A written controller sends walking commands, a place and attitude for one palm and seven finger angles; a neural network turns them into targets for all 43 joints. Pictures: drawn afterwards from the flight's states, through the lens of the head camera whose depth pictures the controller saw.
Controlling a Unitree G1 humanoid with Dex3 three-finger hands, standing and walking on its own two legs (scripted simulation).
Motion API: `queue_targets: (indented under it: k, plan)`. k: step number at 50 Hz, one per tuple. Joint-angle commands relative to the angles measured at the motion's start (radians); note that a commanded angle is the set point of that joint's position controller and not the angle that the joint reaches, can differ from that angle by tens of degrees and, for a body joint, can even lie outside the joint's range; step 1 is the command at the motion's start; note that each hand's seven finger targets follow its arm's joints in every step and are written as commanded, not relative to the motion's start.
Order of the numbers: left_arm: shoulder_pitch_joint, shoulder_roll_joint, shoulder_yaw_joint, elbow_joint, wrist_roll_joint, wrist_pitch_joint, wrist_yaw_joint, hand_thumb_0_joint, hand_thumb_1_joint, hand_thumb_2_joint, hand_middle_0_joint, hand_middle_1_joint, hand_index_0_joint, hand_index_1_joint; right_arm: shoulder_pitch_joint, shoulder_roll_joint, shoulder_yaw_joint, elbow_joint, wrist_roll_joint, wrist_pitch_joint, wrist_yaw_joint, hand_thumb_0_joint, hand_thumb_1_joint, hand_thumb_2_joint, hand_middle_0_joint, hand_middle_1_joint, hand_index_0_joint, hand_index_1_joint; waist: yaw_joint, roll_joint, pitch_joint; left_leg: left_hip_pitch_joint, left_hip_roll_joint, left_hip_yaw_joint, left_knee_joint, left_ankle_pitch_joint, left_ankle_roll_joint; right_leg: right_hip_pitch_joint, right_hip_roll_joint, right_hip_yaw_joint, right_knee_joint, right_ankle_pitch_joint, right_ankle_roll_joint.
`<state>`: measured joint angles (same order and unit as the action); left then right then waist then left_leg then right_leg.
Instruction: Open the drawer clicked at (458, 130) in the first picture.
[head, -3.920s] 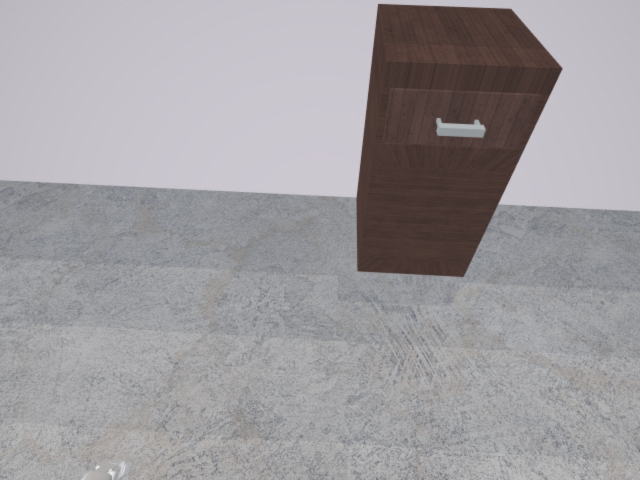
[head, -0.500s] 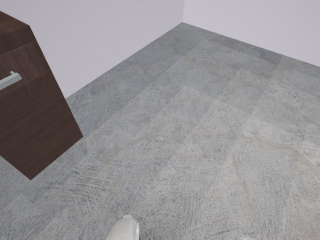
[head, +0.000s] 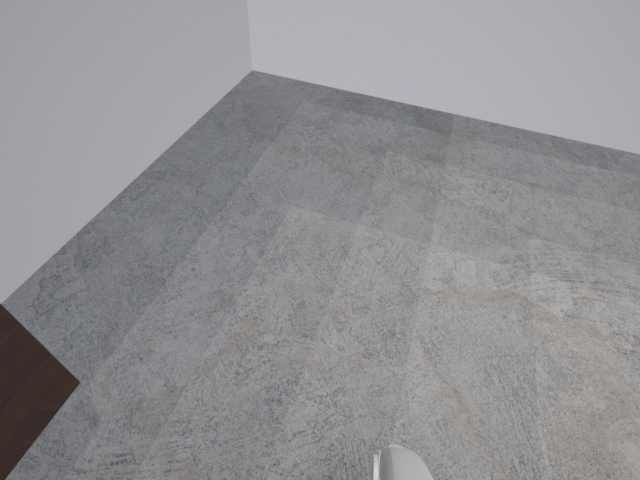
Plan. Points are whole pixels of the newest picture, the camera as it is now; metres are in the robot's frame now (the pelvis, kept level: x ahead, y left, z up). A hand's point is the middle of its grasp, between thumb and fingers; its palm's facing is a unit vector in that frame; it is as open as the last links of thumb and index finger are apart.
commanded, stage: walk to a spot facing it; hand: left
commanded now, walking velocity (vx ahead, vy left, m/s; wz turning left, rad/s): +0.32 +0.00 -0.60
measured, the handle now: out of the picture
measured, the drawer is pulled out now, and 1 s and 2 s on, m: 0.00 0.00 0.00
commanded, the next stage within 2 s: turn to face it in 0.34 s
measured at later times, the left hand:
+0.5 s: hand (272, 352) +0.36 +0.10 -0.17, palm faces -0.23 -0.94 -0.23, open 7.2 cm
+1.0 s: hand (253, 311) +0.45 +0.15 -0.19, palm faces -0.04 -0.99 -0.17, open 7.4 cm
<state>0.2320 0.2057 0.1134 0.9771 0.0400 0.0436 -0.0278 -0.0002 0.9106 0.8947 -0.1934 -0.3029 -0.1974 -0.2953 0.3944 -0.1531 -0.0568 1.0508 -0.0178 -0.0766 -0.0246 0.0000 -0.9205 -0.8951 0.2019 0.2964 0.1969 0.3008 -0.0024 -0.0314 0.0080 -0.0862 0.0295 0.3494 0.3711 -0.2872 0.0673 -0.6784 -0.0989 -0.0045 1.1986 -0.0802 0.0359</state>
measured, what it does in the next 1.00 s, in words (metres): walks ahead: right foot, then left foot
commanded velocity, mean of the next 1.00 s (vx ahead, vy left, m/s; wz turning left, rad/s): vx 0.11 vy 0.00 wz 0.12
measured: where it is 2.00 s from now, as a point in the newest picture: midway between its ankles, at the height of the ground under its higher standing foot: (344, 449)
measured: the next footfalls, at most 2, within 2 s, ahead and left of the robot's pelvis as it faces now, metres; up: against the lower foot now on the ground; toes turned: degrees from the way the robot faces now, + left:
right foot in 0.30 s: +0.26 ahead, -0.15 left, +0.00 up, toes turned -19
left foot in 0.74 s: +0.47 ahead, +0.02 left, +0.00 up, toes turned -4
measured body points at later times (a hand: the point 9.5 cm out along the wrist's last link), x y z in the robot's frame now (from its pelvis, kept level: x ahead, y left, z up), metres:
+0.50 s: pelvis +0.23 -0.07 -0.01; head +0.27 -0.08 +0.44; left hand +0.37 +0.15 -0.15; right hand +0.20 -0.31 -0.16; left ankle +0.24 +0.10 -0.64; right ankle +0.22 -0.14 -0.74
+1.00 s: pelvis +0.36 -0.03 -0.01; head +0.40 +0.00 +0.44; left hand +0.45 +0.20 -0.17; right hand +0.40 -0.28 -0.14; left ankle +0.43 +0.02 -0.74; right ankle +0.32 -0.21 -0.66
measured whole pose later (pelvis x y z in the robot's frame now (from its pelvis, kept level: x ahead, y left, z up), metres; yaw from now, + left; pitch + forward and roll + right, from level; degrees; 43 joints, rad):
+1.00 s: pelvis +0.36 -0.03 -0.01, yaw -4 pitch +1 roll -3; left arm 0.18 0.20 0.07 0.96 0.02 0.03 0.02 0.00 0.91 0.89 -0.20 -0.30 -0.20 -0.30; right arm 0.21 -0.18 -0.05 0.95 -0.02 0.01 0.00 -0.01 -0.92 -0.89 0.21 0.30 0.20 0.30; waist -0.01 -0.02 0.08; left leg -0.36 -0.02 0.03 0.49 -0.15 0.09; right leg -0.49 -0.08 0.00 1.11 -0.39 0.07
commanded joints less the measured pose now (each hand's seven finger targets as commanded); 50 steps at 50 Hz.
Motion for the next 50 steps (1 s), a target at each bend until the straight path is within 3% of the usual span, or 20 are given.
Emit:
queue_targets:
  k: [1,8,11,13,14,15,16,17,21,24,28,33,35,36,37,38,39,42,44,50]
  plan:
    - [-0.087,0.005,-0.01,-0.089,-0.005,-0.017,-0.013,0.0,0.9,0.9,-0.2,-0.3,-0.2,-0.3,0.102,-0.107,-0.011,-0.027,0.001,-0.024,-0.01,0.0,-0.9,-0.9,0.2,0.3,0.2,0.3,-0.028,0.089,0.112,0.117,0.338,-0.192,-0.195,0.237,-0.022,-0.172,-0.036,-0.023,-0.125,-0.02,0.003]
    - [-0.254,-0.028,-0.035,-0.143,-0.008,-0.038,-0.021,0.0,0.9,0.9,-0.2,-0.3,-0.2,-0.3,0.188,-0.114,-0.008,0.018,-0.017,-0.006,-0.007,0.0,-0.9,-0.9,0.2,0.3,0.2,0.3,-0.08,0.133,0.154,0.212,0.35,-0.069,-0.124,0.499,0.034,-0.092,0.007,-0.145,-0.418,-0.123,-0.043]
    - [-0.171,-0.017,-0.031,-0.125,-0.007,-0.055,-0.018,0.0,0.9,0.9,-0.2,-0.3,-0.2,-0.3,0.169,-0.144,-0.019,0.006,-0.015,-0.001,-0.005,0.0,-0.9,-0.9,0.2,0.3,0.2,0.3,-0.029,0.165,0.076,0.244,0.344,0.015,0.052,0.933,0.017,0.078,0.1,-0.223,-0.516,-0.195,-0.093]
    - [0.008,0.029,-0.019,-0.07,-0.001,-0.075,-0.011,0.0,0.9,0.9,-0.2,-0.3,-0.2,-0.3,0.129,-0.184,-0.03,-0.022,-0.006,0.001,0.0,0.0,-0.9,-0.9,0.2,0.3,0.2,0.3,0.056,0.198,-0.06,0.204,0.311,0.053,0.34,1.1,-0.028,0.353,0.167,-0.257,-0.625,-0.169,-0.13]
    - [0.164,0.091,0.0,-0.026,-0.003,-0.086,-0.004,0.0,0.9,0.9,-0.2,-0.3,-0.2,-0.3,0.088,-0.189,-0.029,-0.047,0.006,0.002,0.012,0.0,-0.9,-0.9,0.2,0.3,0.2,0.3,0.139,0.155,-0.158,-0.002,0.313,0.054,0.571,0.926,-0.062,0.663,0.118,-0.193,-0.678,-0.033,-0.162]
    - [0.261,0.209,0.024,-0.007,-0.006,-0.095,0.009,0.0,0.9,0.9,-0.2,-0.3,-0.2,-0.3,0.078,-0.121,-0.018,-0.093,0.021,0.002,0.02,0.0,-0.9,-0.9,0.2,0.3,0.2,0.3,0.169,-0.051,-0.277,-0.375,0.168,0.006,0.874,0.102,-0.118,1.004,-0.158,0.224,-0.671,0.175,-0.28]
    - [0.29,0.282,0.037,0.006,-0.034,-0.089,0.024,0.0,0.9,0.9,-0.2,-0.3,-0.2,-0.3,0.008,-0.095,-0.012,-0.133,0.025,0.0,0.01,0.0,-0.9,-0.9,0.2,0.3,0.2,0.3,0.156,-0.121,-0.34,-0.588,0.056,-0.132,1.141,-0.34,-0.145,1.099,-0.33,0.555,-0.75,0.436,-0.391]
    - [0.244,0.272,0.038,-0.007,-0.042,-0.08,0.035,0.0,0.9,0.9,-0.2,-0.3,-0.2,-0.3,-0.059,-0.101,-0.018,-0.148,0.021,0.004,0.003,0.0,-0.9,-0.9,0.2,0.3,0.2,0.3,0.144,-0.01,-0.239,-0.625,0.111,-0.264,1.169,-0.263,-0.126,0.993,-0.34,0.487,-0.792,0.394,-0.406]
    - [0.035,0.135,-0.013,-0.047,-0.028,-0.108,0.04,0.0,0.9,0.9,-0.2,-0.3,-0.2,-0.3,-0.067,-0.071,-0.014,-0.128,-0.007,0.04,0.008,0.0,-0.9,-0.9,0.2,0.3,0.2,0.3,0.004,0.065,0.005,-0.483,0.181,-0.316,0.947,-0.054,-0.131,0.458,-0.182,0.202,-0.89,0.313,-0.241]
    - [-0.003,0.089,-0.025,-0.036,-0.012,-0.124,0.046,0.0,0.9,0.9,-0.2,-0.3,-0.2,-0.3,0.032,-0.034,-0.004,-0.086,-0.009,0.064,0.008,0.0,-0.9,-0.9,0.2,0.3,0.2,0.3,-0.066,-0.046,-0.021,-0.426,0.146,-0.301,0.807,-0.02,-0.139,0.408,-0.108,0.044,-0.867,0.491,-0.206]
    - [0.005,0.073,-0.048,-0.024,-0.023,-0.118,0.044,0.0,0.9,0.9,-0.2,-0.3,-0.2,-0.3,-0.049,-0.036,0.016,-0.093,0.0,0.067,0.02,0.0,-0.9,-0.9,0.2,0.3,0.2,0.3,-0.047,-0.126,-0.037,-0.393,0.105,-0.262,0.566,0.089,-0.137,0.464,-0.063,-0.043,-0.852,0.512,-0.175]
    - [0.062,0.098,-0.048,-0.001,-0.019,-0.1,0.056,0.0,0.9,0.9,-0.2,-0.3,-0.2,-0.3,-0.203,-0.061,0.019,-0.123,0.002,0.049,0.029,0.0,-0.9,-0.9,0.2,0.3,0.2,0.3,0.019,-0.132,-0.002,-0.358,0.047,-0.239,0.326,0.119,-0.106,0.598,-0.122,-0.051,-0.789,0.529,-0.14]
    - [0.055,0.116,-0.042,-0.006,-0.021,-0.089,0.064,0.0,0.9,0.9,-0.2,-0.3,-0.2,-0.3,-0.144,-0.102,0.006,-0.109,-0.005,0.051,0.032,0.0,-0.9,-0.9,0.2,0.3,0.2,0.3,-0.016,-0.083,-0.015,-0.244,0.037,-0.256,0.198,0.201,-0.089,0.601,-0.136,-0.077,-0.649,0.482,-0.105]
    - [0.065,0.119,-0.038,-0.013,-0.026,-0.082,0.066,0.0,0.9,0.9,-0.2,-0.3,-0.2,-0.3,-0.065,-0.147,-0.007,-0.094,-0.011,0.051,0.033,0.0,-0.9,-0.9,0.2,0.3,0.2,0.3,-0.044,0.022,-0.079,-0.106,0.057,-0.292,0.14,0.457,-0.07,0.556,-0.108,-0.111,-0.488,0.366,-0.067]
    - [0.113,0.085,-0.04,-0.028,-0.042,-0.078,0.066,0.0,0.9,0.9,-0.2,-0.3,-0.2,-0.3,-0.001,-0.23,-0.024,-0.099,-0.021,0.048,0.028,0.0,-0.9,-0.9,0.2,0.3,0.2,0.3,-0.054,0.242,-0.155,0.091,0.253,-0.53,0.143,0.886,0.037,0.347,-0.001,-0.159,-0.272,0.005,-0.004]
    - [0.127,0.065,-0.054,-0.05,-0.046,-0.074,0.067,0.0,0.9,0.9,-0.2,-0.3,-0.2,-0.3,0.024,-0.271,-0.026,-0.089,-0.008,0.059,0.023,0.0,-0.9,-0.9,0.2,0.3,0.2,0.3,-0.047,0.361,-0.168,0.102,0.407,-0.695,0.077,1.141,0.17,0.257,0.077,-0.105,-0.027,-0.611,0.02]
    - [0.085,0.091,-0.053,-0.059,-0.04,-0.061,0.072,0.0,0.9,0.9,-0.2,-0.3,-0.2,-0.3,-0.007,-0.256,-0.018,-0.085,-0.002,0.067,0.015,0.0,-0.9,-0.9,0.2,0.3,0.2,0.3,-0.038,0.305,-0.125,0.041,0.387,-0.702,0.039,0.966,0.193,0.222,0.049,-0.011,0.034,-0.574,0.014]
    - [-0.012,0.087,-0.032,-0.073,-0.026,-0.048,0.057,0.0,0.9,0.9,-0.2,-0.3,-0.2,-0.3,-0.127,-0.197,-0.016,-0.129,-0.004,0.069,0.007,0.0,-0.9,-0.9,0.2,0.3,0.2,0.3,-0.018,0.164,-0.033,-0.117,0.282,-0.642,-0.03,0.507,0.128,0.164,0.002,0.018,0.017,-0.423,0.022]
    - [0.016,0.072,-0.027,-0.068,-0.024,-0.037,0.049,0.0,0.9,0.9,-0.2,-0.3,-0.2,-0.3,-0.165,-0.189,-0.024,-0.149,-0.004,0.068,0.01,0.0,-0.9,-0.9,0.2,0.3,0.2,0.3,0.0,0.137,-0.068,-0.152,0.224,-0.575,-0.057,0.363,0.094,0.206,0.011,0.001,-0.032,-0.346,0.026]
    - [-0.001,0.069,-0.012,-0.085,-0.017,-0.019,0.049,0.0,0.9,0.9,-0.2,-0.3,-0.2,-0.3,-0.147,-0.212,-0.043,-0.164,-0.001,0.076,0.016,0.0,-0.9,-0.9,0.2,0.3,0.2,0.3,-0.01,0.159,-0.092,-0.153,0.179,-0.633,-0.119,0.091,0.075,0.166,0.018,0.008,-0.093,-0.253,0.046]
